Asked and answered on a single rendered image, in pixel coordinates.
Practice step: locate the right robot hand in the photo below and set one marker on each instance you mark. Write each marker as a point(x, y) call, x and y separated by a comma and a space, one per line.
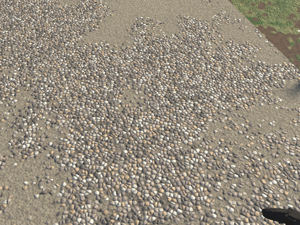
point(282, 216)

